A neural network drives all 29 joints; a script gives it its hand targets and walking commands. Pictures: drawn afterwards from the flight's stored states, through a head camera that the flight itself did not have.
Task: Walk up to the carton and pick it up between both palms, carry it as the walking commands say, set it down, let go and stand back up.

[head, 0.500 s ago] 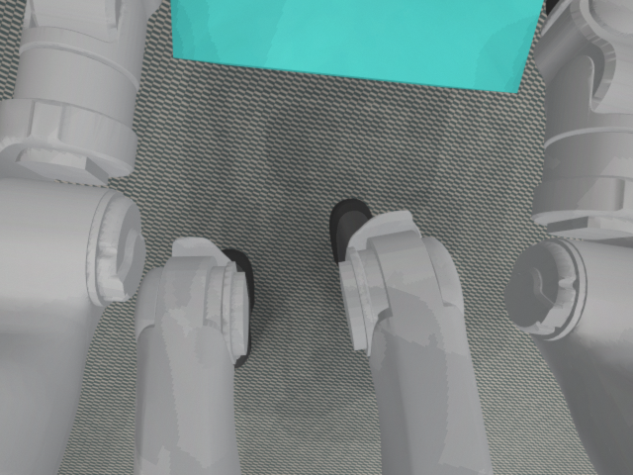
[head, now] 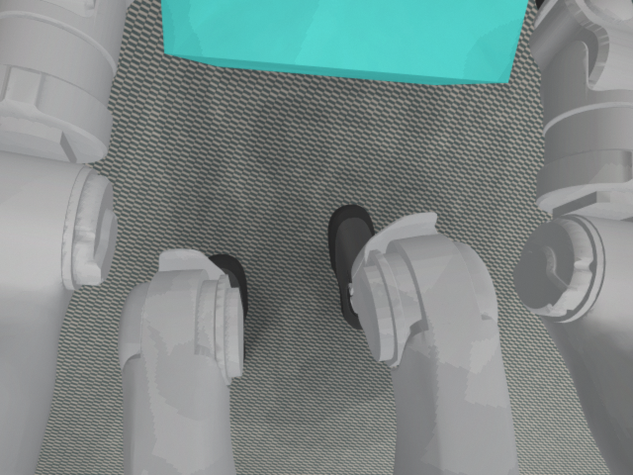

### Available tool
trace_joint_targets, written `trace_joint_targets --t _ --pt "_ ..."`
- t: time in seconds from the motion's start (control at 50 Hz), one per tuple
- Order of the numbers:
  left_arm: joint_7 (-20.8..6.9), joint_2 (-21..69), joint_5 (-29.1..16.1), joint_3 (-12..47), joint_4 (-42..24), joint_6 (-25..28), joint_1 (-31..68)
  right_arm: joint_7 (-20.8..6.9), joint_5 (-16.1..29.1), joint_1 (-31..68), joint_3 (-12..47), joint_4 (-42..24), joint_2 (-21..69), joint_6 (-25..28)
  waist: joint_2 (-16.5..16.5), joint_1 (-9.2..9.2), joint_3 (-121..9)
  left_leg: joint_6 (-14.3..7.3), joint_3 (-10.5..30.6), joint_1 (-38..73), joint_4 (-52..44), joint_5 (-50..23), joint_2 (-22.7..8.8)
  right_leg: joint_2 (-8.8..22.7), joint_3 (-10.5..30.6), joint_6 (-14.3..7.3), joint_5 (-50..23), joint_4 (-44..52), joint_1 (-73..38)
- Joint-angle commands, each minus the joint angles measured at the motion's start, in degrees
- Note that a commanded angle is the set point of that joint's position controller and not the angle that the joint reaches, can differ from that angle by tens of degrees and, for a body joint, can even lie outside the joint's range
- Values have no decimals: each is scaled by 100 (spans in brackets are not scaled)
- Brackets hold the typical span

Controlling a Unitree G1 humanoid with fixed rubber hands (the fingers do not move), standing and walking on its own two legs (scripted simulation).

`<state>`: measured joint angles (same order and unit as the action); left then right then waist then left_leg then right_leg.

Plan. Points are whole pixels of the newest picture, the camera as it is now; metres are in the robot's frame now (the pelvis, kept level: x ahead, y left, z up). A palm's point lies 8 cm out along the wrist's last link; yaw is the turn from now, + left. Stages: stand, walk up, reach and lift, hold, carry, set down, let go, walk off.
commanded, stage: set down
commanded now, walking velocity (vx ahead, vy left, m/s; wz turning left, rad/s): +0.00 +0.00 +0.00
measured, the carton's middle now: out of the picture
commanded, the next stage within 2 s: none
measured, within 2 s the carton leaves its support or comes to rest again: rests again in 0.54 s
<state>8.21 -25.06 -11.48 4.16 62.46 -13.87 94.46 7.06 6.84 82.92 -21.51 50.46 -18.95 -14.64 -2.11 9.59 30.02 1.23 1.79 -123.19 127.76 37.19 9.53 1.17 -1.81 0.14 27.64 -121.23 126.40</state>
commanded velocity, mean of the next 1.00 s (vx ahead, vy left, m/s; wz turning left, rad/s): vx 0.00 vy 0.00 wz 0.00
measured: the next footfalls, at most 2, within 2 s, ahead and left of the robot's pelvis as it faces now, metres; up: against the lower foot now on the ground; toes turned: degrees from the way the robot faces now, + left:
none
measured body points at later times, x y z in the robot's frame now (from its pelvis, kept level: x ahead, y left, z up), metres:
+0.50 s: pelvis +0.00 +0.00 -0.01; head +0.38 -0.03 +0.22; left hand +0.61 +0.08 -0.19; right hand +0.51 -0.29 -0.19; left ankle +0.10 +0.10 -0.34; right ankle +0.14 -0.12 -0.34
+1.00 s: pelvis +0.00 +0.00 -0.01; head +0.38 -0.03 +0.21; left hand +0.61 +0.08 -0.20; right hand +0.51 -0.29 -0.20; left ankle +0.10 +0.10 -0.34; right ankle +0.14 -0.12 -0.34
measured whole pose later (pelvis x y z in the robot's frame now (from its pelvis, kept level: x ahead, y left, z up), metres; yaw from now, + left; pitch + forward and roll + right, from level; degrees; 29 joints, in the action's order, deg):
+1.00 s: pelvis +0.00 +0.00 -0.01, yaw +0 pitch +33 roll -2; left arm 3.4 -22.7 -6.1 -2.0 65.4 -11.5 94.0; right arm 2.9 8.4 81.2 -18.6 59.0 -22.1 -10.4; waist -2.1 8.0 28.9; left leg -0.5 0.1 -125.7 130.3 37.6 6.7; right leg 2.8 -2.4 -1.1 27.7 -123.7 129.1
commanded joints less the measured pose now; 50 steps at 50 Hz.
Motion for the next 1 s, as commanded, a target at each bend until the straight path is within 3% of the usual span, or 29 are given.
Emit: trace_joint_targets --t 0.0,0.06,0.08,0.1,0.16,0.18,0.2,0.24,0.26,0.3,0.32,0.36,0.38,0.44,0.48,0.5,0.58,0.64,0.66,0.68,0.72,0.76,0.78,0.8,0.82,0.84,0.86,0.94,0.98 --pt "-1418 5173 -262 1110 -1861 382 3159 -1740 568 3858 2004 -1078 3853 317 -1191 482 -9025 -135 -273 3017 -1195 -2201 -112 -400 -161 -82 -2926 431 -4198" --pt "-1446 5237 -163 883 -1594 362 2920 -1870 514 3872 1929 -960 3698 330 -891 559 -8531 -165 -249 2741 -1232 -1923 -140 -342 -234 -75 -2568 434 -3879" --pt "-1467 5230 -169 904 -1531 348 2842 -1890 600 3871 2064 -1120 3904 319 -740 445 -8598 -208 -272 2638 -1172 -1924 -136 -343 -151 -64 -2702 442 -4149" --pt "-1499 5298 -227 887 -1565 320 2909 -1902 544 3953 1966 -1178 3698 336 -715 689 -8690 -205 -217 2605 -1141 -1978 -169 -319 -176 -85 -2823 383 -4236" --pt "-1546 5392 -360 942 -1700 333 3083 -1855 505 4094 1948 -1418 3520 410 -796 832 -8473 -180 -229 2368 -1100 -1914 -134 -286 -104 -112 -2808 385 -4242" --pt "-1544 5395 -379 906 -1552 321 2980 -1807 535 4364 1978 -1716 3373 474 -805 766 -8551 -209 -237 2393 -1126 -1920 -121 -280 -87 -99 -2804 412 -4353" --pt "-1537 5317 -472 997 -1863 412 3227 -1770 531 4274 1985 -1643 3463 465 -672 986 -8724 -212 -167 2261 -1070 -1894 -114 -292 -102 -116 -2985 331 -4481" --pt "-1509 5204 -514 1092 -1788 415 3299 -1663 700 4548 1982 -1929 3291 558 -825 927 -9105 -190 -207 2358 -998 -2012 -126 -293 -42 -122 -3314 287 -4825" --pt "-1490 5250 -621 1059 -1788 431 3435 -1603 605 4528 1847 -1797 3045 599 -897 1151 -8831 -193 -131 2448 -1069 -2009 -77 -298 -151 -116 -3170 289 -4562" --pt "-1473 5081 -607 1029 -1797 488 3364 -1568 686 4364 1873 -1604 3258 603 -924 952 -8750 -164 -184 2269 -957 -2052 -89 -283 2 -84 -3259 343 -4634" --pt "-1461 5006 -600 1051 -1837 526 3395 -1560 647 4246 1920 -1581 3348 593 -691 1053 -8828 -180 -168 2258 -994 -1976 -101 -286 -85 -54 -3302 328 -4790" --pt "-1487 5072 -489 955 -1354 491 3003 -1588 510 4242 1787 -1348 3232 622 -691 998 -8362 -227 -79 2356 -1096 -1900 -116 -286 -143 -115 -2990 313 -4340" --pt "-1488 5120 -440 895 -1384 464 3125 -1605 505 4290 1700 -1151 3034 606 -920 973 -8158 -159 -115 2351 -1074 -1884 -97 -282 -149 -134 -2814 326 -4042" --pt "-1511 4984 -451 866 -1561 504 3245 -1632 525 4096 1722 -1055 3260 581 -952 868 -7947 -198 -207 2092 -1042 -1705 -139 -300 -13 -119 -2763 417 -4162" --pt "-1538 4930 -204 701 -1107 464 2826 -1677 427 3830 1703 -690 3392 543 -866 623 -7391 -235 -196 1800 -1164 -1489 -154 -315 -58 -109 -2487 391 -3868" --pt "-1590 5013 -139 575 -866 424 2724 -1721 344 3851 1721 -662 3329 523 -662 726 -7161 -250 -165 1655 -1138 -1371 -165 -293 -4 -119 -2417 443 -3905" --pt "-1604 4798 -178 729 -1359 512 2875 -1707 599 3901 1868 -985 3422 607 -760 459 -7547 -264 -228 1592 -1062 -1491 -187 -300 80 -119 -2705 338 -4209" --pt "-1613 4706 26 557 -1007 465 2639 -1672 661 4064 1968 -1123 3386 640 -579 330 -7363 -302 -248 1266 -969 -1454 -214 -296 210 -78 -2929 313 -4511" --pt "-1617 4748 79 470 -787 463 2356 -1656 606 3932 1997 -1054 3448 660 -457 331 -7297 -318 -228 1243 -964 -1472 -202 -319 181 -27 -2951 294 -4481" --pt "-1613 4824 -12 645 -1090 494 2461 -1650 663 3844 1940 -954 3342 684 -688 464 -7474 -272 -203 1364 -930 -1598 -199 -305 125 -57 -3009 221 -4365" --pt "-1642 4769 79 590 -1056 475 2458 -1654 702 3892 2010 -1058 3378 700 -661 346 -7336 -285 -217 1384 -919 -1605 -206 -345 174 -43 -2952 278 -4253" --pt "-1669 4986 27 618 -1034 419 2407 -1665 640 3873 1951 -1083 3229 697 -759 449 -7309 -266 -148 1668 -945 -1664 -192 -309 128 -108 -2762 283 -4041" --pt "-1671 4827 160 564 -917 408 2475 -1691 667 3730 1890 -694 3287 678 -835 373 -7003 -245 -225 1535 -923 -1407 -261 -338 98 -108 -2454 352 -3740" --pt "-1686 4969 88 553 -907 408 2447 -1692 552 3693 1812 -677 3261 647 -730 512 -6976 -248 -186 1528 -954 -1309 -239 -300 80 -94 -2287 383 -3828" --pt "-1676 4843 166 590 -1058 422 2495 -1688 642 3667 1889 -808 3373 672 -774 303 -6983 -261 -226 1490 -898 -1437 -249 -350 142 -99 -2457 322 -3770" --pt "-1699 4896 100 667 -1043 445 2594 -1708 587 3555 1768 -565 3420 664 -778 629 -7033 -262 -142 1643 -932 -1443 -266 -312 19 -125 -2432 291 -3670" --pt "-1676 4831 145 598 -978 420 2431 -1744 652 3621 1835 -571 3332 661 -940 347 -6872 -266 -178 1614 -924 -1448 -283 -348 82 -110 -2352 278 -3475" --pt "-1695 5052 165 487 -761 408 2226 -1774 485 3585 1814 -662 3231 691 -726 484 -6682 -271 -141 1721 -922 -1537 -241 -300 6 -103 -2244 250 -3304" --pt "-1689 4898 231 438 -671 405 2143 -1782 431 3450 1730 -405 3242 673 -799 324 -6418 -277 -116 1592 -917 -1389 -277 -306 72 -133 -2018 274 -3103"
